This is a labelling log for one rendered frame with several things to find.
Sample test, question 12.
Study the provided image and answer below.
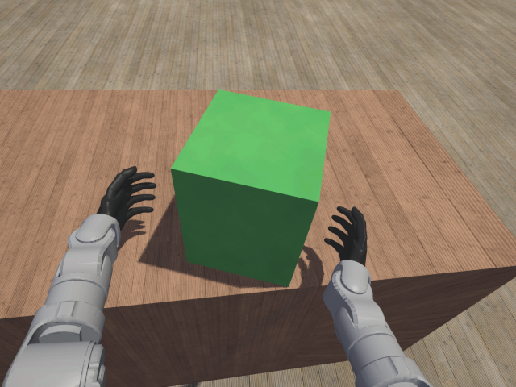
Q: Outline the robot right forearm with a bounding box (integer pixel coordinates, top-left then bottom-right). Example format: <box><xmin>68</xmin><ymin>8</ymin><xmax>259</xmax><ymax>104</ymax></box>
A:
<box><xmin>323</xmin><ymin>260</ymin><xmax>433</xmax><ymax>387</ymax></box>

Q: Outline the right robot hand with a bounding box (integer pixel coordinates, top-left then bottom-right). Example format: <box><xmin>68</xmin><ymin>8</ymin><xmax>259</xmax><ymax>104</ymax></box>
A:
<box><xmin>324</xmin><ymin>206</ymin><xmax>368</xmax><ymax>267</ymax></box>

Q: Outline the left robot hand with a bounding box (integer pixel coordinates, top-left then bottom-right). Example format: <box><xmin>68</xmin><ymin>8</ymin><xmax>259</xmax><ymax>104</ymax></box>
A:
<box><xmin>97</xmin><ymin>166</ymin><xmax>156</xmax><ymax>231</ymax></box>

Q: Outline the carton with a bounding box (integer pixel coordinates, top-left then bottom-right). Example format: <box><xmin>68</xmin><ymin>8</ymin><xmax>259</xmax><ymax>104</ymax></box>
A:
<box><xmin>171</xmin><ymin>89</ymin><xmax>331</xmax><ymax>287</ymax></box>

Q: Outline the robot left forearm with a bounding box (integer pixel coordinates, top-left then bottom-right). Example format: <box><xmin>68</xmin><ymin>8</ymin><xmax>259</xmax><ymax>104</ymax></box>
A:
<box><xmin>2</xmin><ymin>214</ymin><xmax>121</xmax><ymax>387</ymax></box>

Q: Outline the pedestal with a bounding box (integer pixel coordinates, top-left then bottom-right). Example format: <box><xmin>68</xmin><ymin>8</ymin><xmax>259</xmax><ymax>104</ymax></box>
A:
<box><xmin>0</xmin><ymin>90</ymin><xmax>516</xmax><ymax>387</ymax></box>

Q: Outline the left robot upper arm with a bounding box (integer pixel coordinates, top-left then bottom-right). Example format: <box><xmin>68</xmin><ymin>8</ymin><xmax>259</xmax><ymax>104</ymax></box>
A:
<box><xmin>9</xmin><ymin>341</ymin><xmax>106</xmax><ymax>387</ymax></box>

